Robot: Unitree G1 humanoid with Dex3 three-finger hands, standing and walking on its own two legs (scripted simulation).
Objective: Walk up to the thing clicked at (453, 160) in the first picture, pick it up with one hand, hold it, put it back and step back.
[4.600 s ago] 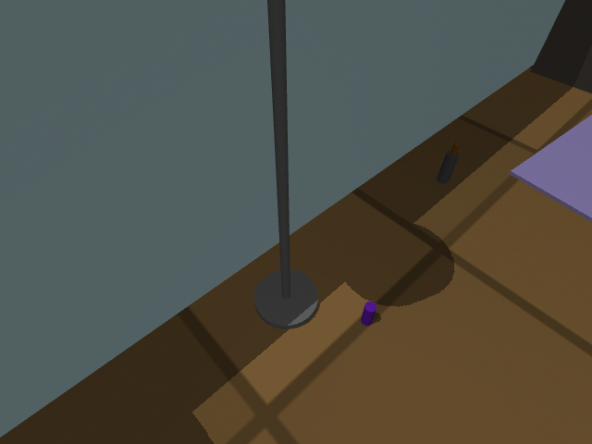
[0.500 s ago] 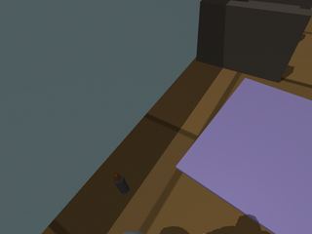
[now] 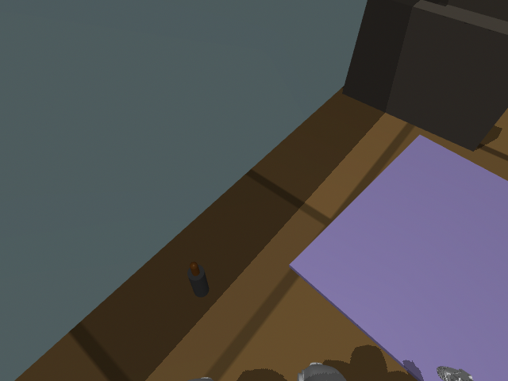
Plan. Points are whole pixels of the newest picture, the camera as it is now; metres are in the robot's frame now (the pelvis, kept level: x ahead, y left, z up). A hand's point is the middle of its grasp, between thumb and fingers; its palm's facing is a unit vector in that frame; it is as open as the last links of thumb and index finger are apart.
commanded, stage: walk up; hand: left
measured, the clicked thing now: (197, 278) +0.54 +0.20 -0.63
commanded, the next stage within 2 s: stand in 1.50 s
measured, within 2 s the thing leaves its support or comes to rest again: neither
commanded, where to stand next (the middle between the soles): +0.12 +0.00 m, yaw -5 degrees
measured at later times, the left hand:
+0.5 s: hand out of the picture +0.09 +0.27 -0.12, palm faces -0.06 -0.92 -0.38, open 7.3 cm
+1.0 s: hand out of the picture +0.14 +0.25 -0.11, palm faces -0.11 -0.93 -0.36, open 7.3 cm
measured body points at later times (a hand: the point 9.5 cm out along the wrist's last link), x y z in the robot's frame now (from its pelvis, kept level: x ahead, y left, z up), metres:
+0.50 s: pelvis +0.02 +0.00 +0.02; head +0.03 +0.00 +0.47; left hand +0.09 +0.32 -0.10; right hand +0.09 -0.30 -0.11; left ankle +0.02 +0.13 -0.71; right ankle +0.05 -0.13 -0.71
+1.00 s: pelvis +0.03 +0.01 +0.04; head +0.04 +0.00 +0.49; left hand +0.15 +0.30 -0.09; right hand +0.09 -0.30 -0.10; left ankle +0.02 +0.13 -0.71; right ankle +0.05 -0.13 -0.71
